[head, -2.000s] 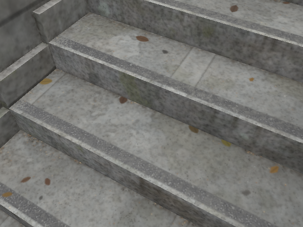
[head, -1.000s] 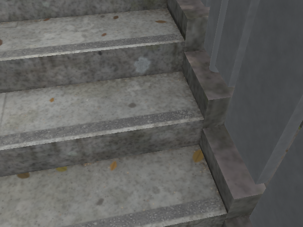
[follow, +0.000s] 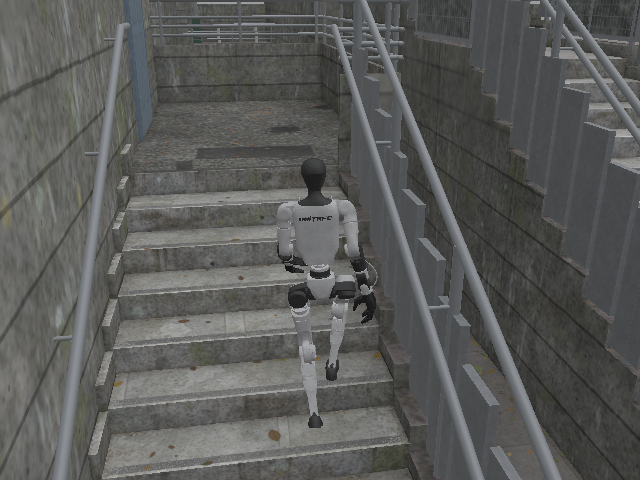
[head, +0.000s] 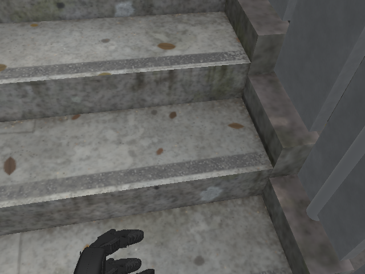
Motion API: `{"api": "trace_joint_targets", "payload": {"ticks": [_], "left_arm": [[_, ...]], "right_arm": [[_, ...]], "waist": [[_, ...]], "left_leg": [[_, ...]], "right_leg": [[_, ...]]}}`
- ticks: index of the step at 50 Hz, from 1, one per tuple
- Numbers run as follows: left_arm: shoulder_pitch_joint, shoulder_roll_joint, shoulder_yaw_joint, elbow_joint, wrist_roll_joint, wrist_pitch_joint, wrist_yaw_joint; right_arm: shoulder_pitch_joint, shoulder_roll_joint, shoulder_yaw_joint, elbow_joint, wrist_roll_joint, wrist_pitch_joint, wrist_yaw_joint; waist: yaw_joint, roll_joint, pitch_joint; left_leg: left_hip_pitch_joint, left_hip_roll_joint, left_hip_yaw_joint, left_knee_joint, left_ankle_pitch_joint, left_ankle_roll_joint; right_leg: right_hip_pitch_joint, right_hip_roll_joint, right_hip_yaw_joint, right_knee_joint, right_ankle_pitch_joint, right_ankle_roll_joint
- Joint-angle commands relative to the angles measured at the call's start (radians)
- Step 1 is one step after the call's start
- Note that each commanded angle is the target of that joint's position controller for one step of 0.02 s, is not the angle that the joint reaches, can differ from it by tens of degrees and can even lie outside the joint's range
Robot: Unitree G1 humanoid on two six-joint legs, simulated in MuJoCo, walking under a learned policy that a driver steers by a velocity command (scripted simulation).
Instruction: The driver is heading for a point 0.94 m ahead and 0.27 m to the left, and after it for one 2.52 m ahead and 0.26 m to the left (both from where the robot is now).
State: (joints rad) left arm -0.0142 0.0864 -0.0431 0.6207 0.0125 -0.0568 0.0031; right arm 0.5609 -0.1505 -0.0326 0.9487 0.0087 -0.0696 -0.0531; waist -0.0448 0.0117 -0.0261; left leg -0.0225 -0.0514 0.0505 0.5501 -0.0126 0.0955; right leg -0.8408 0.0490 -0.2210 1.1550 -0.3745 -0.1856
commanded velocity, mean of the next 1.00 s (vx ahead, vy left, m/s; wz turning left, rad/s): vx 1.00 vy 0.00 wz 0.00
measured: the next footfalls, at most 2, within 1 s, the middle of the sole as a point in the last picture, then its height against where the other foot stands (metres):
left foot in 0.38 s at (100, 257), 0.15 m higher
right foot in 0.78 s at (133, 137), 0.15 m higher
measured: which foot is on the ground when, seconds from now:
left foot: up 0.00-0.36, down 0.38-0.78, up 0.80-1.00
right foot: down 0.00-0.38, up 0.40-0.76, down 0.78-1.00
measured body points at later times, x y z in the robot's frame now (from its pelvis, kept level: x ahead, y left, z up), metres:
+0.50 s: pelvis +0.38 +0.14 +0.20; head +0.38 +0.14 +0.65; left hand +0.48 +0.40 +0.10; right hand +0.51 -0.09 +0.09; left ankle +0.41 +0.21 -0.47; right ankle +0.26 -0.03 -0.28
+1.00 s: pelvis +0.78 +0.20 +0.40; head +0.76 +0.23 +0.85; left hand +0.72 +0.45 +0.25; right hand +1.04 +0.05 +0.39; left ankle +0.83 +0.35 +0.02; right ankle +0.72 +0.13 -0.32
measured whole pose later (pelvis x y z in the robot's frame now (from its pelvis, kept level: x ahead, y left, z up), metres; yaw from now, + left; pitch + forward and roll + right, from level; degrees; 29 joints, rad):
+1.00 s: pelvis +0.78 +0.20 +0.40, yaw +2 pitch +2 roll -2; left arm 0.52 0.22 0.03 1.06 0.02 -0.12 0.01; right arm 0.03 -0.02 0.04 0.52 -0.01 -0.05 -0.02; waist -0.03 -0.02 -0.11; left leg -1.29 -0.05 -0.15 2.28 -0.37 0.17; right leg -0.20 0.08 -0.12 0.54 -0.38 -0.08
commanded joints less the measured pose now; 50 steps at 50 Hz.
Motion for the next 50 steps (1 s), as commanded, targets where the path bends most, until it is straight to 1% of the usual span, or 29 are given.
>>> {"api": "trace_joint_targets", "payload": {"ticks": [1, 3, 5, 7, 9, 11, 13, 14, 15, 17, 19, 20, 21, 22, 24, 26, 29, 32, 33, 34, 36, 38, 39, 40, 41, 44, 46, 48, 50], "left_arm": [[0.363, 0.326, 0.152, 0.098, 0.007, -0.011, 0.024], [0.337, 0.203, 0.136, 0.158, -0.007, -0.009, 0.034], [0.394, 0.078, 0.097, 0.274, 0.035, -0.027, 0.065], [0.396, 0.099, 0.091, 0.307, 0.038, -0.052, 0.049], [0.412, 0.107, 0.077, 0.346, 0.039, -0.089, 0.013], [0.412, 0.198, 0.083, 0.367, -0.007, -0.117, -0.006], [0.405, 0.232, 0.071, 0.388, -0.04, -0.108, 0.023], [0.312, 0.231, 0.066, 0.339, -0.063, -0.103, 0.033], [0.361, 0.304, 0.081, 0.329, -0.095, -0.119, 0.041], [0.359, 0.493, 0.14, 0.289, -0.044, -0.127, 0.014], [0.334, 0.426, 0.154, 0.227, -0.044, -0.112, -0.012], [0.281, 0.269, 0.13, 0.133, -0.021, -0.121, -0.035], [0.284, 0.158, 0.118, 0.072, 0.011, -0.118, -0.022], [0.322, 0.065, 0.089, 0.026, 0.046, -0.117, -0.009], [0.231, -0.009, 0.055, -0.046, 0.055, -0.1, 0.006], [0.155, -0.089, 0.012, -0.087, 0.049, -0.049, 0.018], [-0.023, -0.066, -0.007, -0.159, -0.006, -0.016, 0.028], [-0.106, -0.016, -0.033, -0.217, -0.021, -0.014, 0.046], [-0.071, 0.032, -0.039, -0.197, -0.034, -0.01, 0.038], [-0.018, 0.056, -0.027, -0.134, -0.025, -0.01, 0.031], [0.162, 0.102, 0.002, -0.093, -0.036, -0.001, 0.033], [0.415, 0.223, 0.061, 0.003, -0.043, -0.002, 0.018], [0.443, 0.292, 0.098, 0.04, -0.034, -0.009, 0.019], [0.394, 0.329, 0.122, 0.113, 0.007, -0.004, 0.035], [0.308, 0.219, 0.116, 0.101, 0.008, -0.003, 0.03], [0.441, 0.054, 0.076, 0.303, 0.037, -0.051, 0.017], [0.412, 0.009, 0.05, 0.327, 0.033, -0.078, 0.015], [0.427, 0.063, 0.047, 0.372, 0.017, -0.094, -0.006], [0.391, 0.131, 0.05, 0.379, -0.015, -0.106, 0.01]], "right_arm": [[-0.22, -0.172, -0.06, -0.283, -0.006, -0.081, 0.035], [-0.326, -0.068, -0.032, -0.39, -0.076, -0.074, 0.047], [-0.355, 0.051, 0.018, -0.454, -0.062, -0.03, 0.04], [-0.323, 0.079, 0.044, -0.465, -0.028, 0.019, 0.037], [-0.54, 0.113, 0.065, -0.532, -0.018, 0.04, 0.026], [-0.702, 0.087, 0.076, -0.602, -0.014, 0.05, 0.011], [-0.766, 0.065, 0.105, -0.641, -0.008, 0.047, 0.025], [-0.643, 0.019, 0.089, -0.578, 0.008, 0.024, 0.049], [-0.585, 0.036, 0.083, -0.522, 0.025, 0.017, 0.057], [-0.319, -0.055, 0.023, -0.434, -0.018, 0.043, 0.053], [-0.213, -0.173, -0.026, -0.412, -0.039, 0.049, 0.044], [-0.182, -0.279, -0.06, -0.364, -0.055, 0.021, 0.047], [-0.165, -0.327, -0.091, -0.311, -0.033, 0.021, 0.051], [-0.221, -0.248, -0.073, -0.29, -0.041, 0.011, 0.071], [-0.246, -0.105, -0.04, -0.151, -0.033, -0.021, 0.087], [-0.109, -0.005, -0.015, -0.025, -0.046, -0.044, 0.096], [-0.155, 0.022, 0.02, 0.036, -0.039, -0.079, 0.095], [-0.089, -0.026, 0.036, 0.098, 0.025, -0.086, 0.07], [-0.079, -0.061, 0.032, 0.086, 0.055, -0.077, 0.049], [-0.053, -0.087, 0.032, 0.046, 0.071, -0.078, 0.034], [-0.032, -0.297, -0.028, 0.01, 0.048, -0.105, 0.015], [-0.199, -0.369, -0.08, -0.076, 0.045, -0.119, 0.029], [-0.229, -0.297, -0.089, -0.107, 0.022, -0.13, 0.051], [-0.177, -0.124, -0.068, -0.175, -0.002, -0.129, 0.089], [-0.158, -0.032, -0.036, -0.252, -0.06, -0.119, 0.091], [-0.412, 0.196, 0.063, -0.428, -0.092, -0.055, 0.065], [-0.404, 0.163, 0.068, -0.432, -0.037, -0.009, 0.055], [-0.542, 0.167, 0.092, -0.5, 0.0, 0.027, 0.028], [-0.677, 0.151, 0.114, -0.599, -0.016, 0.033, 0.019]], "waist": [[0.189, -0.216, -0.425], [0.124, 0.085, -0.143], [0.011, 0.109, 0.047], [-0.048, 0.043, 0.109], [-0.03, -0.014, 0.196], [-0.045, 0.016, 0.264], [-0.046, 0.007, 0.192], [-0.084, 0.065, 0.124], [-0.079, 0.014, -0.01], [-0.161, -0.18, -0.306], [-0.205, -0.28, -0.392], [-0.137, -0.027, -0.31], [-0.109, 0.209, -0.321], [-0.014, 0.052, -0.31], [0.059, -0.067, -0.039], [0.051, -0.01, 0.048], [0.098, 0.059, 0.164], [0.139, 0.046, 0.192], [0.147, -0.006, 0.103], [0.136, -0.096, -0.065], [0.233, 0.109, -0.269], [0.376, 0.132, -0.379], [0.357, 0.035, -0.365], [0.211, -0.371, -0.373], [0.13, -0.081, -0.308], [0.056, 0.069, 0.053], [-0.02, 0.039, 0.158], [-0.04, -0.025, 0.194], [-0.071, 0.009, 0.232]], "left_leg": [[-0.602, -0.121, -0.179, 1.305, 0.008, -0.037], [-0.901, -0.015, -0.21, 1.553, -0.049, 0.033], [-1.046, 0.017, -0.285, 1.695, -0.176, 0.078], [-1.175, 0.009, -0.279, 1.733, -0.326, 0.082], [-1.286, 0.008, -0.237, 1.802, -0.474, 0.089], [-1.357, 0.04, -0.178, 1.632, -0.553, 0.082], [-1.005, 0.13, 0.04, 1.122, -0.415, 0.059], [-0.557, 0.151, 0.089, 0.847, -0.201, 0.044], [-0.279, 0.063, 0.158, 0.868, -0.143, 0.041], [-0.263, -0.013, 0.154, 0.711, -0.426, 0.053], [-0.152, -0.072, 0.042, 0.4, -0.544, 0.046], [-0.089, 0.1, -0.429, 0.057, -0.642, 0.099], [0.012, 0.312, -0.956, -0.237, -0.671, 0.124], [-0.014, 0.346, -0.981, -0.256, -0.728, 0.107], [-0.212, 0.28, -0.674, -0.155, -0.58, 0.09], [-0.207, 0.211, -0.392, -0.099, -0.327, 0.047], [-0.395, 0.197, -0.224, -0.321, -0.202, 0.029], [-0.461, 0.158, -0.083, -0.481, 0.119, 0.006], [-0.559, 0.138, -0.034, -0.603, 0.306, 0.033], [-0.542, 0.097, -0.022, -0.513, 0.9, 0.047], [-0.22, 0.233, -0.037, -0.251, 1.549, 0.101], [-0.054, 0.229, -0.06, 0.224, 1.6, 0.057], [-0.2, 0.098, -0.065, 0.649, 1.024, 0.025], [-0.628, -0.171, -0.166, 1.252, -0.037, -0.056], [-0.821, -0.095, -0.28, 1.548, -0.04, 0.012], [-1.262, -0.038, -0.244, 1.907, -0.225, 0.108], [-1.307, -0.023, -0.274, 1.831, -0.311, 0.09], [-1.335, -0.017, -0.197, 1.827, -0.453, 0.086], [-1.241, 0.096, -0.059, 1.496, -0.429, 0.048]], "right_leg": [[0.874, -0.349, 1.102, -0.833, -0.009, -0.235], [0.724, -0.361, 0.998, -0.87, -0.373, -0.179], [0.545, -0.31, 0.734, -0.861, -0.093, -0.087], [0.501, -0.273, 0.48, -0.888, -0.015, -0.035], [0.409, -0.288, 0.376, -0.986, -0.066, -0.013], [0.38, -0.273, 0.283, -1.091, -0.163, 0.027], [0.243, -0.208, 0.147, -1.294, 0.031, 0.016], [0.083, -0.143, 0.083, -1.313, 0.234, -0.004], [0.104, -0.192, 0.088, -1.257, 0.788, -0.045], [0.656, -0.274, 0.084, -0.832, 1.716, -0.056], [0.772, -0.26, 0.171, -0.333, 1.719, 0.018], [0.437, -0.131, 0.256, 0.063, 0.877, 0.077], [0.057, 0.066, 0.431, 0.627, 0.326, 0.107], [-0.051, 0.038, 0.516, 0.886, 0.335, 0.092], [-0.243, -0.018, 0.41, 0.977, 0.321, 0.047], [-0.426, -0.007, 0.408, 1.136, 0.163, 0.005], [-0.45, 0.005, 0.29, 0.97, -0.023, 0.023], [-0.329, -0.067, 0.136, 0.613, -0.075, 0.026], [0.04, -0.056, 0.004, 0.303, 0.005, 0.05], [0.374, 0.01, -0.086, 0.224, 0.088, 0.057], [0.499, 0.04, -0.033, 0.11, -0.021, 0.023], [0.662, 0.059, 0.074, -0.253, 0.027, 0.013], [0.767, -0.004, 0.289, -0.451, 0.019, -0.05], [0.896, -0.302, 0.978, -0.74, 0.117, -0.267], [0.804, -0.317, 1.059, -0.817, -0.303, -0.233], [0.6, -0.264, 0.665, -0.798, -0.114, -0.084], [0.466, -0.251, 0.474, -0.865, 0.027, -0.008], [0.359, -0.234, 0.355, -0.968, 0.054, 0.012], [0.223, -0.186, 0.273, -1.108, -0.009, 0.035]]}}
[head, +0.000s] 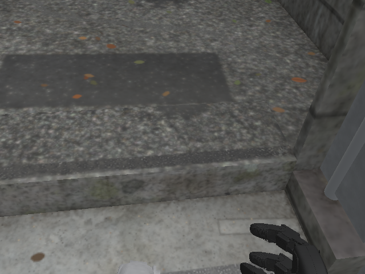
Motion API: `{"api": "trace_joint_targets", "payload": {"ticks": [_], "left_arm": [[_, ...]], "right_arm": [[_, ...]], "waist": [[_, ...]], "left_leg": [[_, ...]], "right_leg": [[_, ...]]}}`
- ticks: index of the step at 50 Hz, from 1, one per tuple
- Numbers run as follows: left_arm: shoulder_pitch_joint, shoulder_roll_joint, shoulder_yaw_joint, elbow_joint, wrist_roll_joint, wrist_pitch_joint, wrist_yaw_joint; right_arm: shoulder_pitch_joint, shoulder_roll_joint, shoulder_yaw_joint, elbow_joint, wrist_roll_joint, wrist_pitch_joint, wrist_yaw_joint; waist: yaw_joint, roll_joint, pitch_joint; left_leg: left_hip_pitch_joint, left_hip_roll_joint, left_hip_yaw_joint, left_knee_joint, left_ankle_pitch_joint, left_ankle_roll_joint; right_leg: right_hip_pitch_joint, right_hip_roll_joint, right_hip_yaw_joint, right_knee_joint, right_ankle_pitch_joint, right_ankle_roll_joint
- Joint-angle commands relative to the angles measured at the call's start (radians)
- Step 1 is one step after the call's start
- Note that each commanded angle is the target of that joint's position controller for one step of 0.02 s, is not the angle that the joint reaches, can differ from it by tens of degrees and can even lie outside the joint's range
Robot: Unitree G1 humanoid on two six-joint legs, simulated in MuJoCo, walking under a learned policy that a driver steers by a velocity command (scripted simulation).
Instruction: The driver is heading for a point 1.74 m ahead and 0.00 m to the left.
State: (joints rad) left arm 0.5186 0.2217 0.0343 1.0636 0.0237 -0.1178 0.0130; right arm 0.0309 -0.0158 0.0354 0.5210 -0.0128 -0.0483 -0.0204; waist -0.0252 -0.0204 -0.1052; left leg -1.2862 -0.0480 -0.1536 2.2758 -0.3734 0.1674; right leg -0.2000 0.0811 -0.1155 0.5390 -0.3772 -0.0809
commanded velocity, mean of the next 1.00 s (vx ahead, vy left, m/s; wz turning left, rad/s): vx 0.41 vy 0.00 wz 0.00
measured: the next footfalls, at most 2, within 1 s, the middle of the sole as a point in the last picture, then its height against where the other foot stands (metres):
left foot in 0.14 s outside the picture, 0.15 m higher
right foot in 0.50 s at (182, 233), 0.15 m higher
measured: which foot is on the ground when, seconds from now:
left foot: up 0.00-0.12, down 0.14-0.50, up 0.52-0.82, down 0.84-1.00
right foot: down 0.00-0.14, up 0.16-0.48, down 0.50-1.00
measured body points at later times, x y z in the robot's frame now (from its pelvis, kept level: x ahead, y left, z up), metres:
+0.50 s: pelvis +0.37 +0.07 +0.19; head +0.38 +0.09 +0.64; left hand +0.67 +0.23 +0.18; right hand +0.29 -0.17 +0.06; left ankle +0.23 +0.13 -0.54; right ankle +0.54 -0.01 -0.41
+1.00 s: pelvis +0.50 +0.13 +0.30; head +0.50 +0.15 +0.75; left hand +0.66 +0.37 +0.20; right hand +0.67 -0.09 +0.21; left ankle +0.50 +0.25 -0.42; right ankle +0.54 -0.01 -0.42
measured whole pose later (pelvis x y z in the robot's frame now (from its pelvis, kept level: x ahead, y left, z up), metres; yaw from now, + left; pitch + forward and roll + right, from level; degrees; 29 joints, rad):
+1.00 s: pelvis +0.50 +0.13 +0.30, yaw +0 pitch +3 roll +0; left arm 0.12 0.22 0.03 0.80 -0.01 -0.07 -0.08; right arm 0.11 -0.19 -0.02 0.81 0.01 -0.06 0.11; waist 0.02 -0.04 -0.06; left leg -0.34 0.01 0.03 0.61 -0.32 0.01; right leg -0.40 -0.02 0.06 0.60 -0.25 0.04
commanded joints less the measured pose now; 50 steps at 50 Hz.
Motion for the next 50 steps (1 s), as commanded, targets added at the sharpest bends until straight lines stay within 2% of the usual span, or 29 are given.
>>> {"api": "trace_joint_targets", "payload": {"ticks": [1, 3, 6, 7, 8, 9, 11, 13, 15, 16, 20, 21, 22, 24, 25, 26, 27, 28, 29, 30, 32, 33, 35, 36, 38, 42, 44, 46, 50], "left_arm": [[-0.149, -0.008, -0.034, -0.076, -0.053, -0.034, 0.025], [-0.152, 0.095, -0.02, -0.136, -0.11, -0.05, 0.045], [-0.173, 0.341, 0.077, -0.217, -0.069, -0.048, 0.026], [-0.202, 0.299, 0.091, -0.262, -0.041, -0.057, 0.005], [-0.273, 0.116, 0.073, -0.342, -0.024, -0.072, -0.027], [-0.116, -0.021, 0.059, -0.398, -0.012, -0.064, -0.029], [-0.225, -0.117, 0.015, -0.472, 0.051, -0.037, -0.01], [-0.319, -0.175, -0.021, -0.512, 0.034, 0.0, -0.007], [-0.363, -0.166, -0.038, -0.521, 0.02, 0.032, -0.002], [-0.42, -0.019, -0.033, -0.537, -0.029, 0.03, -0.061], [-0.702, -0.061, -0.097, -0.677, -0.018, 0.048, -0.074], [-0.711, -0.027, -0.104, -0.709, -0.012, 0.089, -0.089], [-0.616, -0.025, -0.083, -0.633, -0.035, 0.115, -0.114], [-0.181, 0.057, -0.043, -0.465, -0.044, 0.163, -0.115], [0.005, 0.168, 0.007, -0.363, 0.004, 0.166, -0.079], [0.336, 0.176, 0.03, -0.205, 0.025, 0.178, -0.032], [0.232, 0.261, 0.042, -0.282, 0.056, 0.158, -0.073], [-0.012, 0.268, 0.062, -0.254, 0.054, 0.132, -0.058], [-0.287, 0.163, 0.039, -0.264, -0.002, 0.099, -0.083], [-0.405, -0.007, -0.018, -0.252, -0.049, 0.072, -0.09], [-0.447, -0.175, -0.069, -0.183, -0.008, 0.015, -0.082], [-0.416, -0.158, -0.064, -0.172, 0.015, 0.005, -0.073], [-0.56, -0.009, -0.043, -0.284, 0.0, -0.017, -0.071], [-0.608, 0.136, -0.005, -0.349, -0.005, -0.026, -0.058], [-0.58, 0.201, 0.018, -0.374, -0.013, -0.026, -0.047], [-0.291, 0.069, 0.001, -0.284, -0.074, -0.01, -0.113], [-0.026, 0.009, -0.001, -0.235, -0.048, 0.008, -0.117], [-0.231, 0.048, 0.003, -0.27, -0.041, 0.031, -0.113], [-0.365, 0.073, 0.017, -0.294, -0.037, 0.059, -0.081]], "right_arm": [[-0.114, -0.038, 0.048, -0.161, 0.029, 0.005, -0.001], [0.011, -0.073, 0.038, -0.066, 0.041, -0.017, 0.026], [0.29, -0.204, -0.038, 0.013, 0.012, -0.019, 0.02], [0.311, -0.29, -0.073, 0.014, 0.001, -0.022, 0.018], [0.402, -0.432, -0.13, 0.104, -0.018, -0.036, 0.014], [0.309, -0.422, -0.143, 0.144, -0.009, -0.028, 0.018], [0.229, -0.251, -0.101, 0.212, 0.026, -0.052, 0.031], [0.336, -0.125, -0.068, 0.35, -0.009, -0.063, 0.04], [0.361, -0.105, -0.05, 0.411, -0.007, -0.079, 0.044], [0.288, -0.137, -0.044, 0.42, -0.08, -0.047, 0.08], [0.518, -0.283, -0.07, 0.511, -0.132, -0.003, 0.054], [0.309, -0.364, -0.089, 0.426, -0.129, 0.011, 0.092], [0.299, -0.446, -0.113, 0.398, -0.079, -0.023, 0.118], [0.036, -0.57, -0.15, 0.283, 0.018, -0.088, 0.128], [-0.008, -0.561, -0.163, 0.248, 0.045, -0.102, 0.116], [0.175, -0.372, -0.119, 0.32, -0.061, -0.077, 0.165], [0.526, -0.367, -0.139, 0.401, -0.062, -0.054, 0.194], [0.494, -0.312, -0.136, 0.371, -0.014, -0.03, 0.187], [0.359, -0.269, -0.117, 0.322, 0.003, -0.019, 0.157], [0.351, -0.265, -0.109, 0.321, -0.038, -0.005, 0.118], [0.259, -0.17, -0.046, 0.27, -0.059, 0.003, 0.064], [0.2, -0.159, -0.027, 0.244, -0.039, 0.002, 0.055], [0.31, -0.236, -0.041, 0.302, -0.015, -0.009, 0.1], [0.261, -0.302, -0.058, 0.256, 0.002, -0.032, 0.104], [0.211, -0.295, -0.06, 0.247, -0.008, -0.044, 0.105], [0.134, -0.298, -0.079, 0.259, 0.004, -0.018, 0.074], [0.024, -0.375, -0.088, 0.197, 0.03, -0.033, 0.068], [-0.005, -0.277, -0.082, 0.21, 0.03, -0.034, 0.116], [0.009, -0.268, -0.085, 0.22, 0.023, -0.036, 0.138]], "waist": [[-0.098, 0.063, 0.291], [-0.101, 0.116, 0.05], [-0.239, -0.16, -0.264], [-0.242, -0.148, -0.289], [-0.202, 0.185, -0.201], [-0.064, 0.319, -0.239], [0.029, 0.017, -0.008], [0.043, 0.012, 0.116], [0.073, 0.017, 0.17], [0.128, 0.038, 0.03], [0.102, 0.036, -0.066], [0.191, 0.045, -0.102], [0.242, 0.179, -0.102], [0.411, 0.064, -0.08], [0.425, -0.034, -0.127], [0.384, -0.241, -0.35], [0.228, -0.325, -0.566], [0.133, -0.057, -0.207], [0.052, -0.052, -0.031], [-0.01, 0.029, -0.131], [-0.076, 0.114, -0.089], [-0.054, 0.084, -0.079], [-0.118, 0.047, -0.08], [-0.101, -0.024, -0.095], [-0.073, -0.038, -0.084], [0.017, 0.004, -0.02], [0.189, 0.083, -0.194], [0.115, 0.084, -0.089], [0.064, 0.042, 0.009]], "left_leg": [[0.339, 0.128, 0.245, -0.576, 0.027, -0.059], [1.007, 0.053, 0.362, -0.814, 0.202, -0.043], [1.026, -0.054, 0.313, -1.193, -0.128, -0.025], [1.082, -0.062, 0.182, -1.385, -0.166, -0.003], [1.204, 0.17, -0.304, -1.735, -0.046, 0.047], [1.321, 0.361, -0.825, -1.979, 0.094, 0.114], [1.126, 0.323, -0.537, -1.86, 0.173, 0.102], [1.123, 0.23, -0.161, -1.817, 0.349, 0.015], [1.04, 0.185, 0.008, -1.9, 0.524, -0.043], [0.99, 0.222, 0.026, -1.859, 0.739, -0.024], [1.051, 0.114, 0.086, -1.894, 0.882, -0.06], [0.725, 0.114, 0.133, -2.063, 1.125, -0.059], [0.456, 0.112, 0.116, -2.151, 1.626, -0.013], [0.581, 0.258, 0.103, -1.884, 1.961, -0.048], [0.674, 0.203, 0.139, -1.61, 1.912, -0.114], [0.523, 0.108, 0.126, -0.95, 0.906, -0.196], [0.56, -0.099, -0.121, -0.413, 0.1, -0.2], [0.361, -0.151, -0.165, -0.221, 0.208, -0.149], [0.203, -0.105, -0.11, -0.149, 0.188, -0.094], [0.257, -0.022, -0.07, -0.251, 0.149, -0.049], [0.318, 0.085, -0.009, -0.504, 0.065, -0.052], [0.348, 0.119, 0.016, -0.581, 0.017, -0.088], [0.788, 0.126, 0.154, -0.834, 0.12, -0.197], [1.012, 0.108, 0.201, -0.922, 0.178, -0.265], [1.05, 0.095, 0.188, -1.15, 0.153, -0.322], [0.929, 0.086, 0.189, -1.882, 0.44, -0.27], [1.194, 0.193, 0.075, -1.719, 0.968, -0.047], [1.039, 0.168, 0.05, -1.766, 0.562, -0.08], [1.031, 0.17, -0.006, -1.815, 0.28, -0.108]], "right_leg": [[-0.563, -0.178, 0.116, -0.604, 0.127, -0.092], [-0.611, -0.185, 0.075, -0.618, 0.855, -0.154], [0.095, -0.299, 0.105, 0.054, 1.912, -0.141], [0.091, -0.265, 0.139, 0.346, 1.811, -0.113], [-0.268, -0.04, 0.199, 0.804, 0.667, -0.045], [-0.604, 0.085, 0.363, 1.284, 0.278, -0.028], [-0.808, 0.006, 0.279, 1.552, 0.271, -0.044], [-0.997, 0.01, 0.282, 1.625, 0.105, -0.069], [-1.02, 0.018, 0.22, 1.549, -0.016, -0.062], [-1.05, -0.023, 0.216, 1.404, 0.008, -0.153], [-1.124, -0.014, 0.041, 1.122, -0.021, -0.129], [-0.641, -0.031, -0.027, 0.824, 0.078, -0.12], [-0.163, 0.059, -0.119, 0.956, 0.269, -0.014], [-0.024, 0.076, 0.016, 0.625, 0.332, 0.029], [0.078, 0.098, -0.007, 0.24, 0.313, -0.01], [0.481, -0.139, 0.372, 0.177, 1.02, -0.185], [0.337, -0.423, 1.052, -0.063, 0.92, -0.478], [0.1, -0.379, 1.087, -0.174, 0.51, -0.391], [-0.116, -0.327, 0.786, -0.13, 0.361, -0.32], [-0.156, -0.28, 0.65, -0.132, 0.407, -0.278], [-0.303, -0.192, 0.375, -0.13, 0.362, -0.164], [-0.345, -0.153, 0.307, -0.142, 0.341, -0.103], [-0.629, -0.041, 0.109, -0.202, 0.463, -0.008], [-0.732, -0.016, 0.072, -0.251, 0.632, -0.005], [-0.575, -0.082, 0.144, -0.21, 0.7, -0.034], [-0.043, -0.198, 0.33, -0.005, 0.733, -0.101], [-0.069, -0.127, 0.249, 0.065, 0.609, 0.022], [-0.117, -0.106, 0.163, 0.079, 0.331, 0.079], [-0.2, -0.105, 0.171, 0.02, 0.202, 0.124]]}}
